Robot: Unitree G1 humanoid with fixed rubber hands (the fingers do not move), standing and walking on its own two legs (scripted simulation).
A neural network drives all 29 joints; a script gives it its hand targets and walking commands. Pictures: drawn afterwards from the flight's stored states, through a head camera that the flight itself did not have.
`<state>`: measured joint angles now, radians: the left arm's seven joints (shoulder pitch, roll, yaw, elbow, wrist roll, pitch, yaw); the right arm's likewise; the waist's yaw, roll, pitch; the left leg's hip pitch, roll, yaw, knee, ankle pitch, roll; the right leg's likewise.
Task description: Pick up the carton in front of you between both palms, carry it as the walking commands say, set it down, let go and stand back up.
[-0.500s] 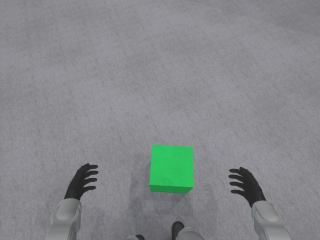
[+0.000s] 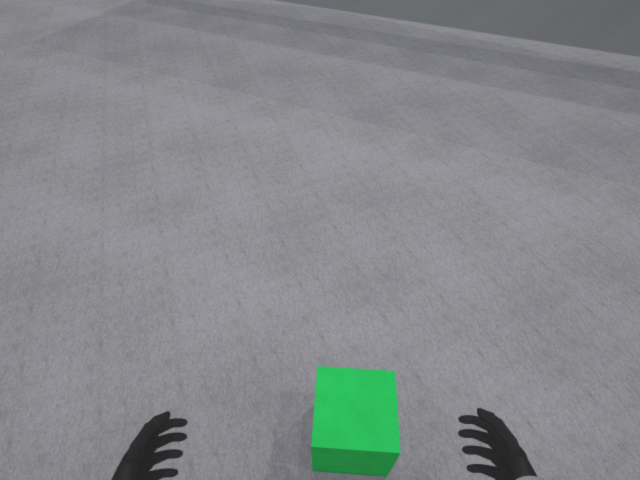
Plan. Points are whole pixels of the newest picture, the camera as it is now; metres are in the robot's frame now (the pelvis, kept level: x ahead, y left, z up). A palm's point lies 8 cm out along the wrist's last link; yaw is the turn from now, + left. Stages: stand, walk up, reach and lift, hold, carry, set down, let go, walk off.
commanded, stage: let go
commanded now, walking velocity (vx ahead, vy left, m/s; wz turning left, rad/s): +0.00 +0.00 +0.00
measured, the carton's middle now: (352, 422) +0.41 -0.09 -0.65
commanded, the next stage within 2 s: stand in 0.14 s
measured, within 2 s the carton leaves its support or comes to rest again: neither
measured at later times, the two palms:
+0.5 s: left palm out of the picture +0.14 +0.29 -0.08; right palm out of the picture +0.14 -0.30 -0.09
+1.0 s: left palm out of the picture +0.10 +0.29 -0.09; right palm out of the picture +0.12 -0.31 -0.10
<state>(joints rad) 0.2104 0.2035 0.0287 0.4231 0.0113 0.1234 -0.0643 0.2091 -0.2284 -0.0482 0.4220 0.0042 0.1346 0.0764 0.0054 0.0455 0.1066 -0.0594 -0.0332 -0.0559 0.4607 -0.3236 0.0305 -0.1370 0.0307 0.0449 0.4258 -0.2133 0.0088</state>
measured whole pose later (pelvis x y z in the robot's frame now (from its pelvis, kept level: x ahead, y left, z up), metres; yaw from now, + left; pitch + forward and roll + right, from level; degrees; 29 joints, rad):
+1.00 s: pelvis +0.01 -0.01 +0.00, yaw +1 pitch -2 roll +0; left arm 0.13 0.35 0.02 0.97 0.03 0.00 0.01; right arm 0.21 -0.38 -0.01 0.83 -0.03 -0.01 -0.03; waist 0.01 0.03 0.00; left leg -0.08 -0.03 -0.06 0.41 -0.30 0.01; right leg -0.18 0.02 0.02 0.44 -0.23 -0.01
